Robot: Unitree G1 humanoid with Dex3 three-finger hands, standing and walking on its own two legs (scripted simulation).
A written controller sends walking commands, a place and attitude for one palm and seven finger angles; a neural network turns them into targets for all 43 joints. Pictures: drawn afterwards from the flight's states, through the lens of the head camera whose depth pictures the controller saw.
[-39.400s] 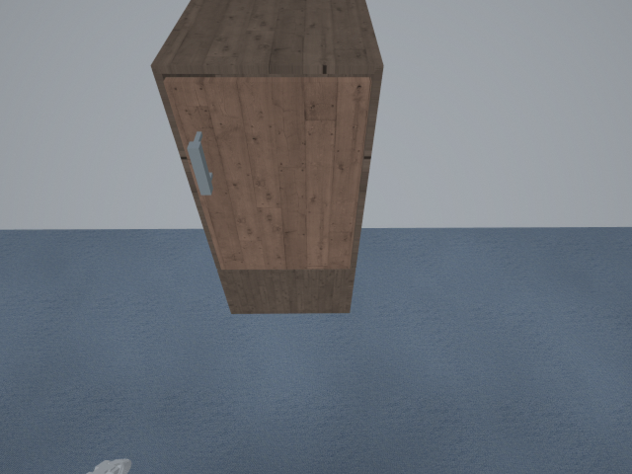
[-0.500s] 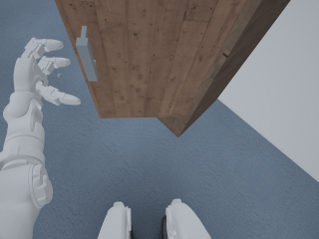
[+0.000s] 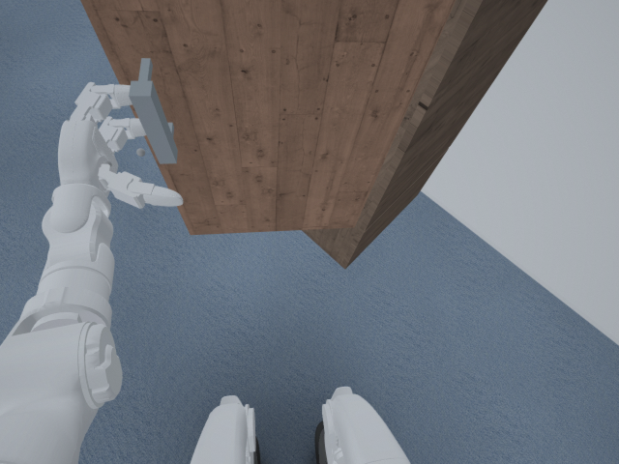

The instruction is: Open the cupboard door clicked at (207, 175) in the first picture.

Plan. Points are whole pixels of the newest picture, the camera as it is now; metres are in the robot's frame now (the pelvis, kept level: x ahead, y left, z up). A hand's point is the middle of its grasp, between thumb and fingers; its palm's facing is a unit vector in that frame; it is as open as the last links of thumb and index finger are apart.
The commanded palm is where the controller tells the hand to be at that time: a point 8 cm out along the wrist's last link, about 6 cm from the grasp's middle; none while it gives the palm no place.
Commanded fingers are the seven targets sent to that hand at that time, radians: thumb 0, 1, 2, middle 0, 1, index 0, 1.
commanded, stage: slide the fingers in behind the handle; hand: left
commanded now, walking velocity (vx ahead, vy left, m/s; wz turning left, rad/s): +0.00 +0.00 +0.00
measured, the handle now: (157, 114) +0.55 +0.16 +0.06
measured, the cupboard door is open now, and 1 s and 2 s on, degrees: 49 49 51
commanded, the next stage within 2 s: close the thumb around the handle in 0.94 s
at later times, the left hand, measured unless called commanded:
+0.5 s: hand (168, 152) +0.49 +0.15 +0.05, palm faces +0.01 -1.00 -0.01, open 14.0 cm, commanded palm +0.47 +0.19 +0.05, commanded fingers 0.00 -0.50 0.30 -0.30 -1.20 -0.30 -1.20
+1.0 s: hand (169, 152) +0.49 +0.14 +0.05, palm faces +0.02 -1.00 -0.02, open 14.0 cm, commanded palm +0.46 +0.19 +0.05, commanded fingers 0.00 -0.50 0.30 -0.30 -1.20 -0.30 -1.20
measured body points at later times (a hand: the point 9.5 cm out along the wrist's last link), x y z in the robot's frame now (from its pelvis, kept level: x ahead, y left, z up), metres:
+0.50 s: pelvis +0.00 -0.01 +0.00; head +0.13 +0.01 +0.43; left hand +0.49 +0.20 +0.05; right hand +0.03 -0.27 -0.12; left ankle +0.01 +0.10 -0.64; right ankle +0.02 -0.12 -0.64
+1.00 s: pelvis +0.00 +0.00 +0.00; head +0.14 +0.01 +0.43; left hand +0.49 +0.20 +0.05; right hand +0.02 -0.27 -0.12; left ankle +0.01 +0.10 -0.64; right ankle +0.02 -0.12 -0.64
